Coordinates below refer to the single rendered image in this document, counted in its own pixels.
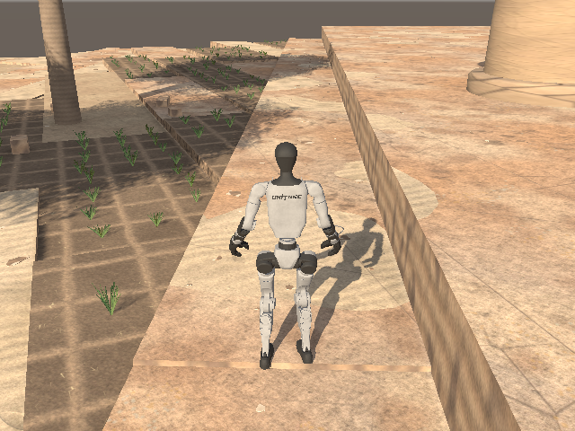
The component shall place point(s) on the robot right thigh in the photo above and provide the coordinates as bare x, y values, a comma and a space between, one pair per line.
304, 276

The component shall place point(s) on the right robot forearm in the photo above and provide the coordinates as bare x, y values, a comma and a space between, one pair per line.
331, 233

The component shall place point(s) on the left robot forearm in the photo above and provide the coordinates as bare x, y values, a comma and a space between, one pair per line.
240, 233

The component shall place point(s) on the robot right hand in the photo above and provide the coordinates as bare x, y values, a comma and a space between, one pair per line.
336, 246

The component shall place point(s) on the humanoid robot torso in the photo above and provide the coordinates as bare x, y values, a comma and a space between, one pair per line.
287, 207

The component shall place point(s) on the robot left hand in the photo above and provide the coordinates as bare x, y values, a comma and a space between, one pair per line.
232, 247

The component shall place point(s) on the left robot upper arm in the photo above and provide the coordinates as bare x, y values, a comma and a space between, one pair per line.
258, 191

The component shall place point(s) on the right robot upper arm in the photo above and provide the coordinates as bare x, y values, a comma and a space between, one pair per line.
314, 189

